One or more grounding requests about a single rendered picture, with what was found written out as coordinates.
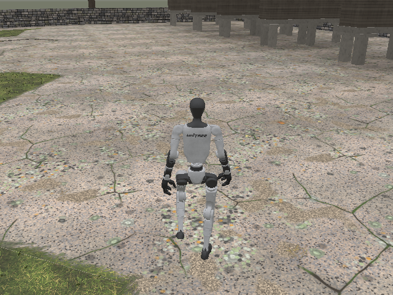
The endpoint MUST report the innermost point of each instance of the left robot thigh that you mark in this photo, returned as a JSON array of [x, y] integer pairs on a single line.
[[181, 181]]

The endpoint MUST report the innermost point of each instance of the robot right upper arm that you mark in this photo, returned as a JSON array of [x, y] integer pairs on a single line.
[[216, 131]]

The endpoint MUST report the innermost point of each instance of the right robot hand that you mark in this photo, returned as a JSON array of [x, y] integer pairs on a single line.
[[228, 177]]

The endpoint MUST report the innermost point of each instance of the right robot thigh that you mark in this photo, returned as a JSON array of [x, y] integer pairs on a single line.
[[211, 191]]

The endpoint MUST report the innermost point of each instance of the left robot hand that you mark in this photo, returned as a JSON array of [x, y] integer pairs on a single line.
[[165, 186]]

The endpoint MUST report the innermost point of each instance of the robot left forearm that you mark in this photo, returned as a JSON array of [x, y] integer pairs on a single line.
[[169, 167]]

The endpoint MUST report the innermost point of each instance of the robot thigh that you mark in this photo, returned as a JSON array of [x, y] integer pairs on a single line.
[[211, 191], [181, 181]]

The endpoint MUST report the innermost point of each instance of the robot right forearm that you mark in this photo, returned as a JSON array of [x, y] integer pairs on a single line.
[[225, 164]]

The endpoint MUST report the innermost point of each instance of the robot left upper arm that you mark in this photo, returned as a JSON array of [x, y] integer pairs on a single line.
[[177, 130]]

